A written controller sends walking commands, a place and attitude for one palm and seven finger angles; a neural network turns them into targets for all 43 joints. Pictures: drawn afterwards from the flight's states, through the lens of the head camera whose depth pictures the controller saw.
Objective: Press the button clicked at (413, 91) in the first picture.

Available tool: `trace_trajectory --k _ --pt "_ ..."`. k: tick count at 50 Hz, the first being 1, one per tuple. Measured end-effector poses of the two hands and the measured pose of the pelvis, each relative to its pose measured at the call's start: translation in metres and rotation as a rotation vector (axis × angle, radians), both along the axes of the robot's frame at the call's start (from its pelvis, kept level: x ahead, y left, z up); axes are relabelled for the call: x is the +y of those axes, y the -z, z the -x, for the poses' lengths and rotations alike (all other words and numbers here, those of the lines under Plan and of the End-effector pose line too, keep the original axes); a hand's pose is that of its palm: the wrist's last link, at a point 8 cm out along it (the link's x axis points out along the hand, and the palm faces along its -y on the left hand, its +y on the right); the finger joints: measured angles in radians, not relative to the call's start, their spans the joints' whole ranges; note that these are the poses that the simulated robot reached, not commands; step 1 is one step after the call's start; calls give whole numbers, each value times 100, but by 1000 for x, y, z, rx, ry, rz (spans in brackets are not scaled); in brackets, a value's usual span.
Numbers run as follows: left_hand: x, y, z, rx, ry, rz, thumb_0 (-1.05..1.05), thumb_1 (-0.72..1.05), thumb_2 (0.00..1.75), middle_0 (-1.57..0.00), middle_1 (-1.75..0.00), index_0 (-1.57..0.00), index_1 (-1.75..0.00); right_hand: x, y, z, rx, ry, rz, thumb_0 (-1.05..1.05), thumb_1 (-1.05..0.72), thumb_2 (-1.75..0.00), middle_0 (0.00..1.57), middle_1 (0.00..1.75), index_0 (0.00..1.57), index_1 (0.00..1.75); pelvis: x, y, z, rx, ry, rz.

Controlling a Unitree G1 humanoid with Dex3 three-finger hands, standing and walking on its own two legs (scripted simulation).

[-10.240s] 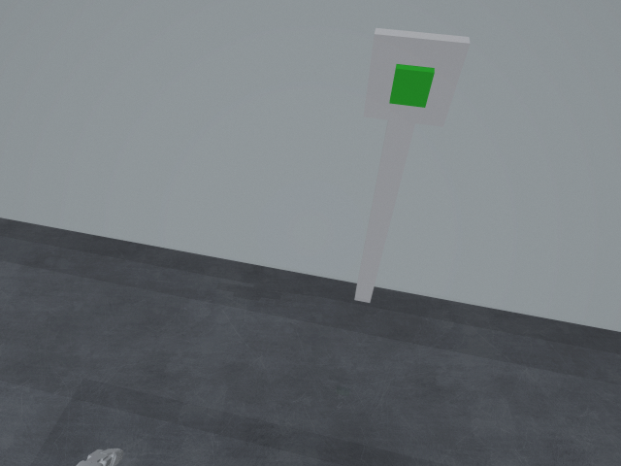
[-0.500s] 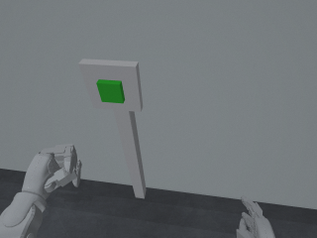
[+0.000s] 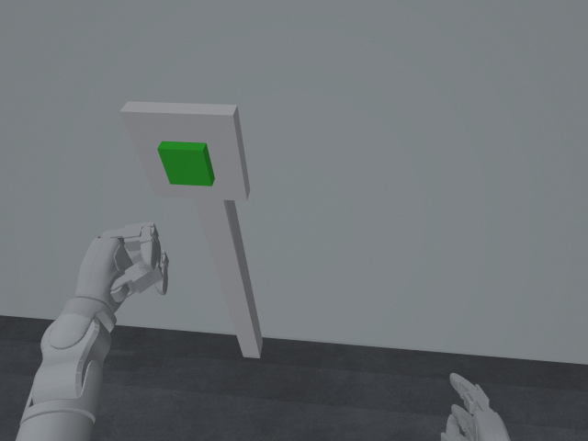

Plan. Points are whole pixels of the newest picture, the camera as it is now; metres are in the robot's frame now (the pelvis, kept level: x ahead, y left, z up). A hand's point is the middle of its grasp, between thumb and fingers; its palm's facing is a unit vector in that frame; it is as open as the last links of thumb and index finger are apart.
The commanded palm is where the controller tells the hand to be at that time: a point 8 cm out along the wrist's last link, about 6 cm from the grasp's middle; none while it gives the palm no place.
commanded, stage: aim a knuckle at the button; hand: left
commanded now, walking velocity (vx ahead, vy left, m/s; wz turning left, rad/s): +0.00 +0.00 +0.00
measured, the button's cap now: (188, 163) +0.50 +0.20 +0.12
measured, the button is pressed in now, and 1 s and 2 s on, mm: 0 0 2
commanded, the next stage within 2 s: press the button with the knuckle in 1.40 s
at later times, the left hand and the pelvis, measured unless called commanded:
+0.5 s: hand (178, 233) +0.38 +0.19 +0.09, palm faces -0.04 -1.00 -0.02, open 3.1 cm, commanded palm +0.36 +0.24 +0.10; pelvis +0.01 +0.01 +0.00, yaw +0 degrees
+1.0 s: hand (190, 219) +0.42 +0.19 +0.08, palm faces -0.02 -1.00 -0.01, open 3.1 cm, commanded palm +0.39 +0.24 +0.09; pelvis +0.01 +0.02 -0.01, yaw -2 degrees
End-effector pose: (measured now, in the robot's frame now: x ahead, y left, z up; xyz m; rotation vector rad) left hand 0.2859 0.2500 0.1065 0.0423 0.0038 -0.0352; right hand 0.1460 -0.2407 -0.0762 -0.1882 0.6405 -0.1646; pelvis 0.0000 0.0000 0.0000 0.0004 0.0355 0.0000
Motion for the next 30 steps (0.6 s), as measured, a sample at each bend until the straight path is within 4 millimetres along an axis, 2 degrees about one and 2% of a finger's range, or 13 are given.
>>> trace_trajectory --k 19,30 --pt "0 10 -55 8 0 18 2 90 90 -130 -150 -130 -150 1 13 17 145 40 16 2 -90 -90 20 30 20 30 10 2 -6 41 4 7" --pt "-6 18 -88 30 -2 26 2 90 90 -130 -150 -130 -150 3 23 40 244 71 15 1 -90 -90 20 30 20 30 15 5 -5 69 9 11"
